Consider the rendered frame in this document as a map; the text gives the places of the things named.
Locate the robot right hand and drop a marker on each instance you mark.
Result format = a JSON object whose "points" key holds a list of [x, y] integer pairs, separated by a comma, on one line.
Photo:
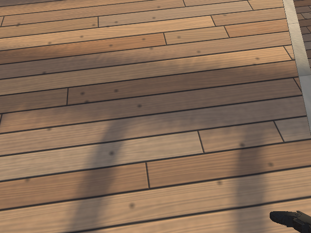
{"points": [[298, 220]]}

